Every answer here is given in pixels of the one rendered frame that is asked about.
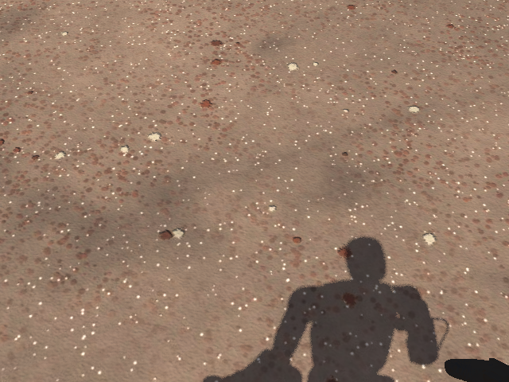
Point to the robot right hand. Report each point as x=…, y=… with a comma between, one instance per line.
x=473, y=370

